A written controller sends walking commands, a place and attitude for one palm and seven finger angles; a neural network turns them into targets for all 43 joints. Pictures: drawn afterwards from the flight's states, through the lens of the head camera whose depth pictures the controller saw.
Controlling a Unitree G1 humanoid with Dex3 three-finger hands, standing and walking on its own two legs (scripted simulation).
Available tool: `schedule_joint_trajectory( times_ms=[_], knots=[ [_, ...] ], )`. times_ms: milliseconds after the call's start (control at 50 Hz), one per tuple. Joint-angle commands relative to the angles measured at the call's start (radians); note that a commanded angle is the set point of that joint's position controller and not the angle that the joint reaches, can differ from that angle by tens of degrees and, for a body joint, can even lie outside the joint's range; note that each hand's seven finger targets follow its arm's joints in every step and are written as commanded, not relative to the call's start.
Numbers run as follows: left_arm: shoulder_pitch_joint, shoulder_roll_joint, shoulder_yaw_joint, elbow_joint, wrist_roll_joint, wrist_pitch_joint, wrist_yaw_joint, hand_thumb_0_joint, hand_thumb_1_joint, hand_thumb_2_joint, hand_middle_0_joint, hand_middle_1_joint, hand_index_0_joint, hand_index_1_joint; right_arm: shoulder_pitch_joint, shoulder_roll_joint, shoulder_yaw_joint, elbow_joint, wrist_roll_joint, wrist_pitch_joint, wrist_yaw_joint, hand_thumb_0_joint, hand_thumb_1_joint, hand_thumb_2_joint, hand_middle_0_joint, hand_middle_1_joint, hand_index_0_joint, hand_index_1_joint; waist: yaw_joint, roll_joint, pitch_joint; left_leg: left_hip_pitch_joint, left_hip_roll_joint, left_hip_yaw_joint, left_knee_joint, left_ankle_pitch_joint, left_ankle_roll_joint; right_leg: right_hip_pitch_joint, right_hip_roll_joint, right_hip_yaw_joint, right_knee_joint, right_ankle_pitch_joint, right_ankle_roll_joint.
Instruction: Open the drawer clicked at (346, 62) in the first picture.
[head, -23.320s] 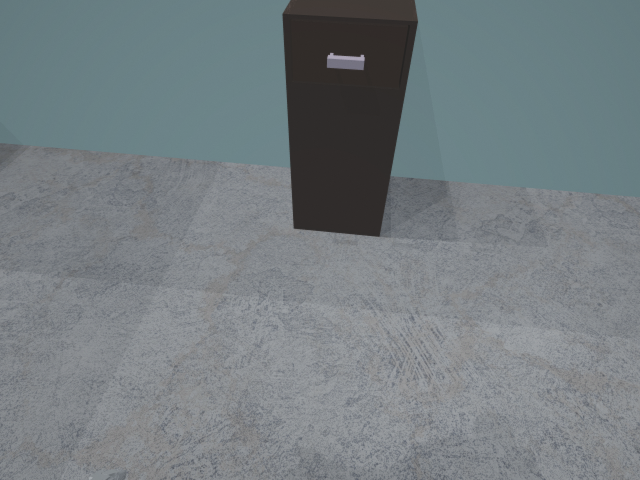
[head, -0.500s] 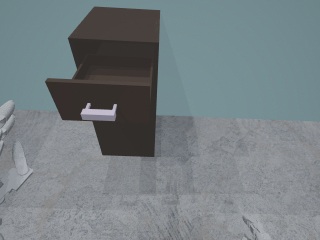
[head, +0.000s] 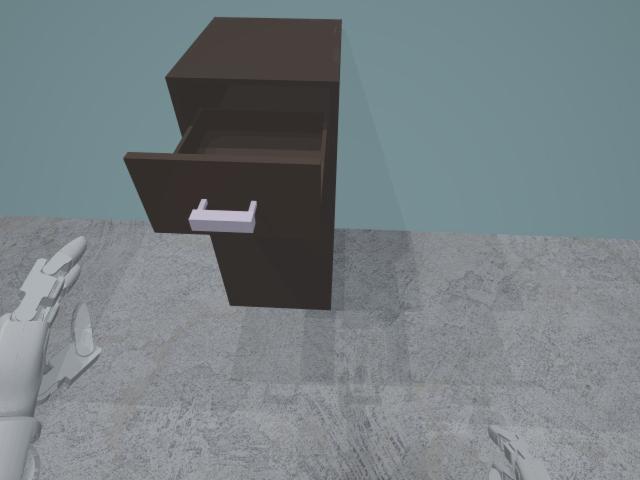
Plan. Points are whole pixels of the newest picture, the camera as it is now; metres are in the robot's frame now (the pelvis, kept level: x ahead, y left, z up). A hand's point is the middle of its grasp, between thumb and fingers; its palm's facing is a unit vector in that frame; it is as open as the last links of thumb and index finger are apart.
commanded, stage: let the arm hang, fingers relaxed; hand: left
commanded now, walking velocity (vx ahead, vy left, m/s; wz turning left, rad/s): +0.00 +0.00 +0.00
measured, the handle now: (225, 212) +0.55 +0.20 +0.01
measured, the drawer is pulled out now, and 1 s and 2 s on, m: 0.30 0.30 0.30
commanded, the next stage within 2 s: look to check the result in 1.04 s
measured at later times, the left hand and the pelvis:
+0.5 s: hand out of the picture -0.06 +0.19 -0.17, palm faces +0.02 -0.98 -0.22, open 7.4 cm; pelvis -0.02 +0.00 +0.01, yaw +1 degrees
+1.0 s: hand out of the picture +0.11 +0.24 -0.13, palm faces -0.02 -0.93 -0.37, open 7.4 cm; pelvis +0.00 +0.00 +0.01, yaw +0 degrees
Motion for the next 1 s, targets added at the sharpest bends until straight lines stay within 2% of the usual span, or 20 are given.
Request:
schedule_joint_trajectory(
  times_ms=[0,20,40,60,80,100,120,160,200,260,320,460,540,640,680,760,780,860,960,980],
  knots=[
    [-0.102,-0.007,-0.163,0.519,0.007,0.19,-0.082,0.0,0.9,0.9,-0.2,-0.3,-0.2,-0.3,-0.036,-0.207,-0.059,-0.003,-0.014,0.047,0.007,0.0,-0.9,-0.9,0.2,0.3,0.2,0.3,-0.012,-0.049,-0.028,-0.053,0.246,-0.275,-0.108,0.427,0.129,-0.007,-0.014,0.071,0.164,-0.14,0.004],
    [-0.115,0.013,-0.164,0.584,0.008,0.189,-0.082,0.0,0.9,0.9,-0.2,-0.3,-0.2,-0.3,-0.051,-0.215,-0.053,0.002,-0.016,0.056,0.004,0.0,-0.9,-0.9,0.2,0.3,0.2,0.3,0.005,-0.083,-0.03,-0.058,0.225,-0.257,-0.09,0.46,0.123,0.044,-0.016,0.078,0.118,-0.081,-0.001],
    [-0.111,0.036,-0.164,0.661,0.008,0.186,-0.083,0.0,0.9,0.9,-0.2,-0.3,-0.2,-0.3,-0.073,-0.218,-0.05,0.009,-0.015,0.063,0.003,0.0,-0.9,-0.9,0.2,0.3,0.2,0.3,0.024,-0.104,-0.044,-0.062,0.179,-0.207,-0.052,0.435,0.095,0.114,-0.036,0.098,0.039,0.078,-0.008],
    [-0.135,0.057,-0.171,0.737,0.009,0.185,-0.082,0.0,0.9,0.9,-0.2,-0.3,-0.2,-0.3,-0.082,-0.202,-0.049,0.019,-0.011,0.07,0.006,0.0,-0.9,-0.9,0.2,0.3,0.2,0.3,0.02,-0.086,-0.024,-0.052,0.112,-0.148,-0.038,0.347,0.053,0.114,-0.067,0.15,-0.025,0.192,-0.03],
    [-0.173,0.086,-0.179,0.805,0.007,0.184,-0.081,0.0,0.9,0.9,-0.2,-0.3,-0.2,-0.3,-0.082,-0.195,-0.047,0.037,-0.009,0.085,0.005,0.0,-0.9,-0.9,0.2,0.3,0.2,0.3,0.008,-0.16,-0.018,-0.041,0.067,-0.097,0.003,0.215,0.027,0.119,-0.11,0.208,-0.096,0.218,-0.044],
    [-0.22,0.106,-0.187,0.871,0.005,0.183,-0.081,0.0,0.9,0.9,-0.2,-0.3,-0.2,-0.3,-0.073,-0.187,-0.045,0.058,-0.007,0.099,0.006,0.0,-0.9,-0.9,0.2,0.3,0.2,0.3,-0.009,-0.193,-0.008,-0.006,0.027,-0.071,0.019,0.082,0.013,0.086,-0.154,0.258,-0.168,0.168,-0.066],
    [-0.268,0.119,-0.197,0.926,0.0,0.184,-0.08,0.0,0.9,0.9,-0.2,-0.3,-0.2,-0.3,-0.066,-0.184,-0.042,0.084,-0.008,0.114,0.007,0.0,-0.9,-0.9,0.2,0.3,0.2,0.3,-0.023,-0.165,0.032,0.038,0.012,-0.063,0.017,-0.004,0.008,0.021,-0.174,0.282,-0.226,0.052,-0.082],
    [-0.314,0.109,-0.216,1.022,-0.005,0.189,-0.079,0.0,0.9,0.9,-0.2,-0.3,-0.2,-0.3,-0.048,-0.164,-0.033,0.133,-0.01,0.131,0.01,0.0,-0.9,-0.9,0.2,0.3,0.2,0.3,-0.033,-0.042,0.078,0.106,0.025,-0.074,-0.022,-0.007,0.01,-0.054,-0.143,0.267,-0.278,-0.136,-0.078],
    [-0.318,0.084,-0.228,1.112,-0.008,0.19,-0.08,0.0,0.9,0.9,-0.2,-0.3,-0.2,-0.3,-0.031,-0.153,-0.024,0.177,-0.012,0.134,0.008,0.0,-0.9,-0.9,0.2,0.3,0.2,0.3,-0.03,0.01,0.092,0.092,0.052,-0.103,-0.094,-0.03,0.013,-0.029,-0.107,0.239,-0.284,-0.214,-0.06],
    [-0.274,0.063,-0.227,1.22,-0.011,0.186,-0.078,0.0,0.9,0.9,-0.2,-0.3,-0.2,-0.3,-0.029,-0.157,-0.027,0.226,-0.01,0.13,0.001,0.0,-0.9,-0.9,0.2,0.3,0.2,0.3,-0.006,0.06,0.085,0.059,0.079,-0.133,-0.177,-0.069,0.017,0.049,-0.078,0.207,-0.278,-0.174,-0.047],
    [-0.242,0.031,-0.228,1.307,-0.015,0.183,-0.076,0.0,0.9,0.9,-0.2,-0.3,-0.2,-0.3,0.0,-0.14,-0.026,0.28,-0.01,0.126,-0.008,0.0,-0.9,-0.9,0.2,0.3,0.2,0.3,-0.002,0.081,0.049,0.064,0.084,-0.128,-0.197,-0.074,0.016,0.108,-0.08,0.194,-0.283,-0.131,-0.048],
    [-0.219,0.006,-0.228,1.404,-0.015,0.183,-0.067,0.0,0.9,0.9,-0.2,-0.3,-0.2,-0.3,0.044,-0.137,-0.035,0.348,-0.008,0.124,-0.021,0.0,-0.9,-0.9,0.2,0.3,0.2,0.3,0.005,0.042,0.093,0.062,0.114,-0.147,-0.246,-0.055,0.024,0.125,-0.073,0.151,-0.272,-0.064,-0.046],
    [-0.24,0.024,-0.226,1.415,-0.014,0.187,-0.066,0.0,0.9,0.9,-0.2,-0.3,-0.2,-0.3,0.046,-0.15,-0.041,0.364,-0.012,0.127,-0.018,0.0,-0.9,-0.9,0.2,0.3,0.2,0.3,0.005,0.026,0.119,0.039,0.114,-0.162,-0.274,-0.112,0.026,0.124,-0.072,0.148,-0.271,-0.1,-0.042],
    [-0.289,0.063,-0.22,1.401,-0.012,0.183,-0.066,0.0,0.9,0.9,-0.2,-0.3,-0.2,-0.3,0.021,-0.173,-0.049,0.367,-0.013,0.125,-0.011,0.0,-0.9,-0.9,0.2,0.3,0.2,0.3,0.003,-0.01,0.128,0.043,0.114,-0.169,-0.282,-0.101,0.03,0.121,-0.076,0.152,-0.272,-0.098,-0.04],
    [-0.308,0.076,-0.219,1.395,-0.012,0.179,-0.066,0.0,0.9,0.9,-0.2,-0.3,-0.2,-0.3,0.001,-0.183,-0.049,0.366,-0.012,0.122,-0.008,0.0,-0.9,-0.9,0.2,0.3,0.2,0.3,0.002,-0.001,0.122,0.059,0.115,-0.165,-0.282,-0.073,0.029,0.122,-0.081,0.155,-0.273,-0.08,-0.039],
    [-0.344,0.102,-0.218,1.381,-0.012,0.168,-0.067,0.0,0.9,0.9,-0.2,-0.3,-0.2,-0.3,-0.04,-0.204,-0.051,0.361,-0.009,0.116,-0.004,0.0,-0.9,-0.9,0.2,0.3,0.2,0.3,0.003,-0.039,0.092,0.106,0.111,-0.147,-0.262,0.032,0.026,0.134,-0.091,0.167,-0.283,-0.018,-0.036],
    [-0.362,0.107,-0.22,1.381,-0.013,0.168,-0.067,0.0,0.9,0.9,-0.2,-0.3,-0.2,-0.3,-0.05,-0.21,-0.05,0.364,-0.011,0.115,-0.003,0.0,-0.9,-0.9,0.2,0.3,0.2,0.3,-0.002,-0.018,0.089,0.113,0.111,-0.145,-0.262,0.048,0.024,0.138,-0.095,0.168,-0.284,-0.005,-0.034],
    [-0.393,0.125,-0.218,1.369,-0.012,0.161,-0.067,0.0,0.9,0.9,-0.2,-0.3,-0.2,-0.3,-0.09,-0.23,-0.046,0.359,-0.008,0.11,0.0,0.0,-0.9,-0.9,0.2,0.3,0.2,0.3,-0.002,-0.024,0.057,0.149,0.114,-0.134,-0.254,0.139,0.018,0.166,-0.101,0.17,-0.277,0.102,-0.031],
    [-0.423,0.142,-0.219,1.365,-0.012,0.157,-0.068,0.0,0.9,0.9,-0.2,-0.3,-0.2,-0.3,-0.123,-0.252,-0.043,0.355,-0.007,0.11,0.002,0.0,-0.9,-0.9,0.2,0.3,0.2,0.3,-0.006,-0.04,0.026,0.184,0.117,-0.124,-0.256,0.185,0.012,0.193,-0.104,0.171,-0.284,0.159,-0.026],
    [-0.434,0.141,-0.221,1.366,-0.013,0.157,-0.068,0.0,0.9,0.9,-0.2,-0.3,-0.2,-0.3,-0.128,-0.255,-0.041,0.356,-0.009,0.109,0.002,0.0,-0.9,-0.9,0.2,0.3,0.2,0.3,-0.009,-0.027,0.032,0.183,0.116,-0.123,-0.258,0.196,0.01,0.197,-0.108,0.172,-0.285,0.174,-0.026]
  ],
)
